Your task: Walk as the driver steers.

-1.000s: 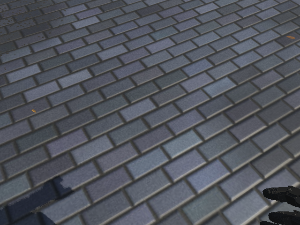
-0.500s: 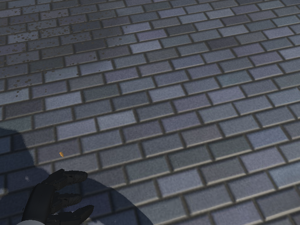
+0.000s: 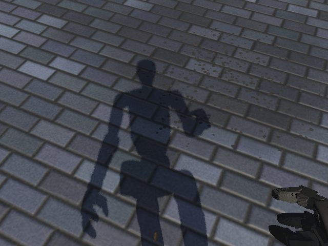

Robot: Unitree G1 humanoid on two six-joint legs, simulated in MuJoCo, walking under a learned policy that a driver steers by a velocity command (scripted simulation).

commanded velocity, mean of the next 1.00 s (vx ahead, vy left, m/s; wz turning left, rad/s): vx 0.26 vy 0.00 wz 0.53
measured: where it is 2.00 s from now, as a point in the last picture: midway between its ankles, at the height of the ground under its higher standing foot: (77, 173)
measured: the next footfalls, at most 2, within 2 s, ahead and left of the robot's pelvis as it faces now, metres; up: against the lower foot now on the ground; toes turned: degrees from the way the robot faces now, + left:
left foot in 0.02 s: +0.19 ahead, +0.01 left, +0.00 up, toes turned +4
right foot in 0.40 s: +0.56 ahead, -0.05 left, +0.00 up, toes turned +15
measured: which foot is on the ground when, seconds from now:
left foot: up 0.00-0.00, down 0.02-0.42, up 0.44-0.88, down 0.90-1.00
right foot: down 0.00-0.00, up 0.02-0.38, down 0.40-0.90, up 0.92-1.00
